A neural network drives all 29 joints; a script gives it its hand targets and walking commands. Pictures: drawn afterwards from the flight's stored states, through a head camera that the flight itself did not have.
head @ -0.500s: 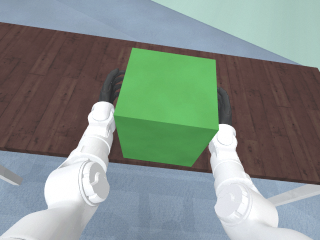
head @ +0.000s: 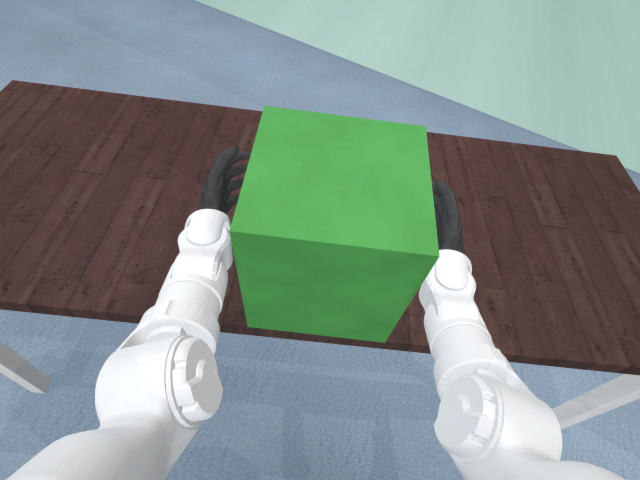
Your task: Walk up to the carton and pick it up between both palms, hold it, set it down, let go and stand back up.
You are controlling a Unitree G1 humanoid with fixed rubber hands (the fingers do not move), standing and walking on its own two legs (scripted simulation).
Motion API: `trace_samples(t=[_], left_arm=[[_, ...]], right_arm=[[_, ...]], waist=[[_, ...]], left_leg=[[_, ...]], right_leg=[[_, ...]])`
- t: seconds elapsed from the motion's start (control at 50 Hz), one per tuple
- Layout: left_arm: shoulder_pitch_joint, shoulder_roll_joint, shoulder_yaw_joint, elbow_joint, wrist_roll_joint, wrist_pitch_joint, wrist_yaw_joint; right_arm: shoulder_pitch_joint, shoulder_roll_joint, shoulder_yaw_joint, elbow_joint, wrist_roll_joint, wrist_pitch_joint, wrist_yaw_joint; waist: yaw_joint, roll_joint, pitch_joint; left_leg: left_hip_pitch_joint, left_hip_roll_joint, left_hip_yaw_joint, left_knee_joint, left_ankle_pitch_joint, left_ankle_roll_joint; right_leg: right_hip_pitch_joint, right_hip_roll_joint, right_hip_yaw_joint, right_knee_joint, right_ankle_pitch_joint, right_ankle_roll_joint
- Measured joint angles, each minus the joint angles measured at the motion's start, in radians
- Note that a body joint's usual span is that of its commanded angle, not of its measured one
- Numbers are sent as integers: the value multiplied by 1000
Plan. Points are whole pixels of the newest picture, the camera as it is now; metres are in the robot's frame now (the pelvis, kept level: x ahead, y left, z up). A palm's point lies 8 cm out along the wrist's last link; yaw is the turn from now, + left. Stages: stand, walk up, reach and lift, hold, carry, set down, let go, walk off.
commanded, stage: reach and lift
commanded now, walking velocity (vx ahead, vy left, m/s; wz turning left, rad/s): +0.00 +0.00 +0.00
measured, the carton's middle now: (329, 234) +0.42 +0.00 +0.05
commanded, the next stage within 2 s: none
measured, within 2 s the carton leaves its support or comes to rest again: neither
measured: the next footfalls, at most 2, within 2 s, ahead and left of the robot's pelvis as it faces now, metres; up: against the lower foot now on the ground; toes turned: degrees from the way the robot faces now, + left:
none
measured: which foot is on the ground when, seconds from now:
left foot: down 0.00-1.00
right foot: down 0.00-1.00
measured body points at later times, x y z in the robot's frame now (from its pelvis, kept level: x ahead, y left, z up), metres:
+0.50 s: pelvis +0.00 -0.01 +0.00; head -0.01 +0.04 +0.45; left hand +0.42 +0.15 +0.12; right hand +0.40 -0.15 +0.12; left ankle +0.01 +0.09 -0.75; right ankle -0.01 -0.10 -0.75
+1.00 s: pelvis -0.02 -0.01 +0.00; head -0.05 +0.03 +0.45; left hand +0.38 +0.16 +0.15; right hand +0.37 -0.15 +0.14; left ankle +0.01 +0.09 -0.75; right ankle -0.01 -0.10 -0.75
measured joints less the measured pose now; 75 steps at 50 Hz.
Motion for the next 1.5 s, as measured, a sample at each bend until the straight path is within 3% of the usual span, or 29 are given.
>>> trace_samples(t=[0.3,0.62,1.5], left_arm=[[56,-21,-56,-164,-12,154,1],[140,-46,-87,-377,-19,340,-5],[174,-48,-150,-754,-14,737,0]], right_arm=[[20,-11,92,-45,95,89,7],[48,-42,270,-114,246,214,-4],[12,-107,482,-279,449,477,-17]], waist=[[-1,-11,21],[-21,-23,76],[-64,-15,111]], left_leg=[[94,2,6,-11,-6,-6],[203,6,-1,-9,-15,-14],[230,-2,-23,7,14,-8]], right_leg=[[93,2,2,-11,-5,-2],[199,5,-5,1,-24,-8],[223,-2,-23,41,-14,-12]])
